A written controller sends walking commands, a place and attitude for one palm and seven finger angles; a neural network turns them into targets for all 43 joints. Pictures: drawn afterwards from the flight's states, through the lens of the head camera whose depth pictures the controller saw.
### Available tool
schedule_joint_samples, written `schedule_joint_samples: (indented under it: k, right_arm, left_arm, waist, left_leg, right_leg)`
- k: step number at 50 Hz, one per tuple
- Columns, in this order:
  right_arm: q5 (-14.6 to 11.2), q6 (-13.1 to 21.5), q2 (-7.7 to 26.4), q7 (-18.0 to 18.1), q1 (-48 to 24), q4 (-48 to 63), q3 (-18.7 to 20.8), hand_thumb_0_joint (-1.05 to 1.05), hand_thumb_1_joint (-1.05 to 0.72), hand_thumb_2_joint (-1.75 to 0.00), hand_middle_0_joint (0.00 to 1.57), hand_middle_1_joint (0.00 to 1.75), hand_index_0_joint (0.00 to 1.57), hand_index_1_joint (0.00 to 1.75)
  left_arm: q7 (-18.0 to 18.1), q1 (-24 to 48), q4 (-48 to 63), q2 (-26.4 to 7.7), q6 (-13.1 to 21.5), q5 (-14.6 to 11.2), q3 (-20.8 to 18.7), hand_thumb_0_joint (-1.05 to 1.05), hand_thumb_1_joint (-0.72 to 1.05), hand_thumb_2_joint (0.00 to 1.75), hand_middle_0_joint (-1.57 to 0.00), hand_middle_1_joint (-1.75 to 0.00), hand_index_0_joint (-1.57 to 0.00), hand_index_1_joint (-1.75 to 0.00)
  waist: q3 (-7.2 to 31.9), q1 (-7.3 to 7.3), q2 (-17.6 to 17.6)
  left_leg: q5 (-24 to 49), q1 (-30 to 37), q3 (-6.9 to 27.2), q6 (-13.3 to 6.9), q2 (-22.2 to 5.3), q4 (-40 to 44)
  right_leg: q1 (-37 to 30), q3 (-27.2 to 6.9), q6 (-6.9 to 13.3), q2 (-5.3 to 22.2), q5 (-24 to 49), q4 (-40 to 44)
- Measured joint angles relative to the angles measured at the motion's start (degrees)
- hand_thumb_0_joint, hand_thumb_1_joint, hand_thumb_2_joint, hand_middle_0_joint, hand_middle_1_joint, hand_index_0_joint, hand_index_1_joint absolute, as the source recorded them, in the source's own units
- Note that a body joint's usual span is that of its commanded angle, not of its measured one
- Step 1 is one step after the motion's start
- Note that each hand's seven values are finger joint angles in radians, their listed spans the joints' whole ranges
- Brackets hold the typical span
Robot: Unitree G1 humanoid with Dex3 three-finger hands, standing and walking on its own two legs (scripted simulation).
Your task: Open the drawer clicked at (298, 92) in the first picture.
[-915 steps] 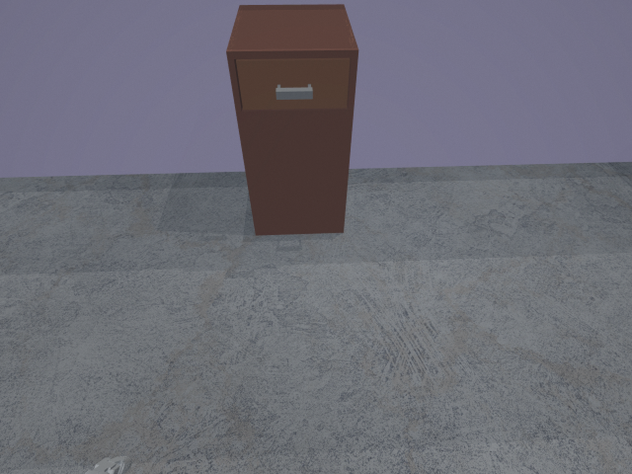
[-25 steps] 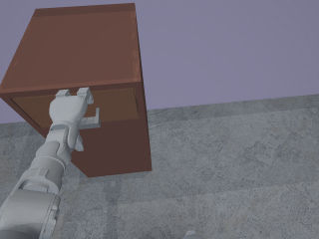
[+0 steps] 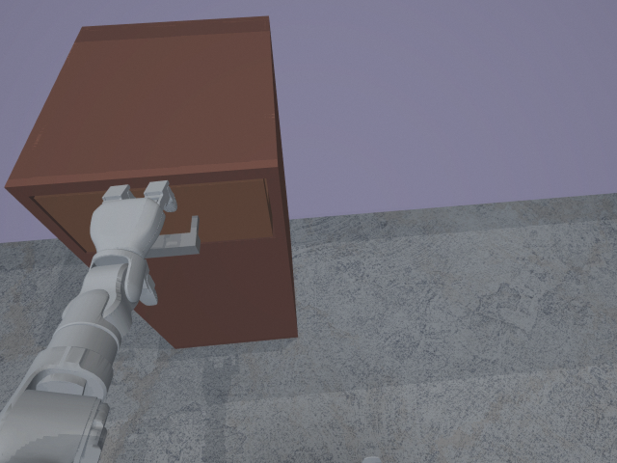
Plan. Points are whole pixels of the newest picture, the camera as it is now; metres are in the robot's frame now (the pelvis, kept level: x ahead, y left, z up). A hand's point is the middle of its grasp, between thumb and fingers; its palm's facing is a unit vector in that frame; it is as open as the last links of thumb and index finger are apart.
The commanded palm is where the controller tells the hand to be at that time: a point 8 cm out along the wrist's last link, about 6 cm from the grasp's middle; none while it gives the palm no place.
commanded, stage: re-aim the fingers above the handle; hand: left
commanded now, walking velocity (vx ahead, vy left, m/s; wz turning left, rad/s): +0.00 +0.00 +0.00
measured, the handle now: (164, 234) +0.47 +0.25 -0.05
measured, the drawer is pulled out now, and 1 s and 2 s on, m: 0.00 0.00 0.00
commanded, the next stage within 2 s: lower the fingers behind the handle in 0.34 s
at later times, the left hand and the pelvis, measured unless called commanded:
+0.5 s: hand (161, 236) +0.42 +0.23 +0.01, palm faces -0.05 -0.02 -1.00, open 13.7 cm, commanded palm +0.40 +0.23 +0.06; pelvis -0.01 -0.01 +0.00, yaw +0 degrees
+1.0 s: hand (158, 253) +0.42 +0.24 -0.03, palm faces -0.04 -0.03 -1.00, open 13.8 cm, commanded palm +0.40 +0.24 +0.03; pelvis -0.01 +0.00 -0.02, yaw +0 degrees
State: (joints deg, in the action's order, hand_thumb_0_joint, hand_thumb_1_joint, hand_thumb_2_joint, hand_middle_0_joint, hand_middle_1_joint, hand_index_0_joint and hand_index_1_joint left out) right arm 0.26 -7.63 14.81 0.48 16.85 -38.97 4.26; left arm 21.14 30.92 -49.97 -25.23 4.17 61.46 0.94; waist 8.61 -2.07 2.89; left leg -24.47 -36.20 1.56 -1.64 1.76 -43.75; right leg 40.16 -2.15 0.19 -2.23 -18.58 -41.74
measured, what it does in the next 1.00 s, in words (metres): stands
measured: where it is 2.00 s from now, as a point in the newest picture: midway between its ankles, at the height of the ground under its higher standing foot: outside the picture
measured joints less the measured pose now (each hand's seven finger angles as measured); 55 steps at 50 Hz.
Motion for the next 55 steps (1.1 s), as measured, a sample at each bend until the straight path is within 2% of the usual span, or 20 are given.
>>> schedule_joint_samples:
  k: [3,9,15,21,27,34,41,47,51,55]
  right_arm:
    - [-0.1,0.2,-0.1,0.2,-0.3,-0.2,-0.1,0.00,-0.90,-0.90,0.20,0.30,0.20,0.30]
    - [0.3,0.7,-0.4,0.3,-0.9,0.0,-0.4,0.00,-0.90,-0.90,0.20,0.30,0.20,0.30]
    - [0.6,0.3,-0.4,-0.3,-0.8,-0.7,-0.5,0.00,-0.90,-0.90,0.20,0.30,0.20,0.30]
    - [0.2,-0.3,-0.8,-0.1,-0.3,-0.9,-1.3,0.00,-0.90,-0.90,0.20,0.30,0.20,0.30]
    - [-0.1,-0.2,-0.6,0.4,0.2,-0.5,-1.5,0.00,-0.90,-0.90,0.20,0.30,0.20,0.30]
    - [0.1,0.8,0.4,0.9,0.9,-0.3,-0.6,0.00,-0.90,-0.90,0.20,0.30,0.20,0.30]
    - [1.1,1.5,0.8,0.6,0.5,-1.8,0.1,0.00,-0.90,-0.90,0.20,0.30,0.20,0.30]
    - [1.5,1.1,0.3,-0.5,-0.2,-2.4,0.1,0.00,-0.90,-0.90,0.20,0.30,0.20,0.30]
    - [1.2,0.7,-0.3,-0.8,-0.3,-2.3,-0.5,0.00,-0.90,-0.90,0.20,0.30,0.20,0.30]
    - [1.1,0.7,-0.9,-0.6,-0.3,-1.9,-1.3,0.00,-0.90,-0.90,0.20,0.30,0.20,0.30]
  left_arm:
    - [-0.3,0.3,-0.4,0.6,0.3,-0.1,1.0,0.00,-0.49,0.30,-0.32,-1.20,-0.32,-1.20]
    - [0.8,2.7,-0.9,1.1,1.1,1.4,1.7,0.00,-0.49,0.30,-0.33,-1.20,-0.32,-1.20]
    - [2.1,3.9,-2.4,2.2,-0.6,1.0,1.1,0.00,-0.49,0.30,-0.36,-1.23,-0.34,-1.22]
    - [1.1,4.4,-3.8,2.0,-1.9,0.8,0.7,0.00,-0.49,0.30,-0.35,-1.22,-0.34,-1.23]
    - [-0.4,4.6,-5.1,0.5,-1.6,0.6,0.1,0.00,-0.49,0.30,-0.33,-1.21,-0.33,-1.21]
    - [-0.7,3.5,-5.4,-1.2,1.5,1.1,-0.8,0.00,-0.49,0.30,-0.33,-1.20,-0.32,-1.20]
    - [2.8,3.7,-4.8,-1.5,4.4,2.2,-2.1,0.00,-0.49,0.30,-0.32,-1.20,-0.32,-1.20]
    - [5.0,4.3,-5.9,-0.8,1.8,1.9,-2.3,0.00,-0.49,0.30,-0.32,-1.20,-0.32,-1.20]
    - [4.2,4.5,-7.5,0.2,-0.3,1.3,-1.0,0.00,-0.49,0.30,-0.32,-1.20,-0.32,-1.20]
    - [2.8,4.8,-8.5,0.4,0.1,1.5,-1.1,0.00,-0.49,0.30,-0.32,-1.20,-0.32,-1.20]
  waist:
    - [-0.2,0.08,-0.2]
    - [-0.6,-0.61,-0.4]
    - [0.1,-0.47,0.4]
    - [0.0,-0.65,0.3]
    - [-0.3,-1.12,-0.2]
    - [-0.3,-1.31,-0.7]
    - [0.7,-1.61,-1.0]
    - [1.5,-1.67,-0.3]
    - [1.5,-1.56,0.1]
    - [1.4,-1.95,-0.2]
  left_leg:
    - [0.0,0.1,0.3,0.0,0.2,-0.1]
    - [-0.1,-1.2,0.8,0.1,0.4,-1.2]
    - [-0.4,-1.8,0.2,0.1,0.3,-1.6]
    - [0.1,-0.8,-0.3,0.1,0.1,-0.4]
    - [0.6,-0.7,-0.5,0.4,-0.1,0.1]
    - [0.2,-3.6,-0.2,0.6,-0.3,-1.8]
    - [-1.2,-8.3,0.3,0.5,-0.1,-5.9]
    - [-2.2,-10.1,0.1,0.3,-0.1,-7.9]
    - [-2.3,-9.7,-0.1,0.1,-0.1,-7.7]
    - [-2.2,-9.9,-0.3,-0.1,0.0,-7.8]
  right_leg:
    - [-0.3,0.3,0.0,0.2,-0.1,0.0]
    - [0.8,0.8,0.1,0.4,-0.4,-1.0]
    - [1.7,0.3,0.0,0.3,-0.6,-1.7]
    - [1.3,-0.3,0.1,0.1,-0.1,-1.2]
    - [1.3,-0.5,0.4,-0.1,0.4,-0.8]
    - [3.9,0.0,0.5,-0.3,0.2,-2.2]
    - [8.2,0.6,0.4,-0.3,-1.0,-5.6]
    - [10.0,0.5,0.2,-0.3,-1.7,-7.3]
    - [9.5,0.3,0.0,-0.3,-1.7,-7.0]
    - [9.8,0.1,-0.2,-0.2,-1.7,-7.2]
